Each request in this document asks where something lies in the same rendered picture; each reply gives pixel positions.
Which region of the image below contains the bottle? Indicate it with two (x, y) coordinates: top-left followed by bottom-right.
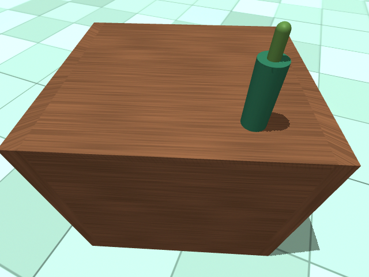
(240, 21), (291, 132)

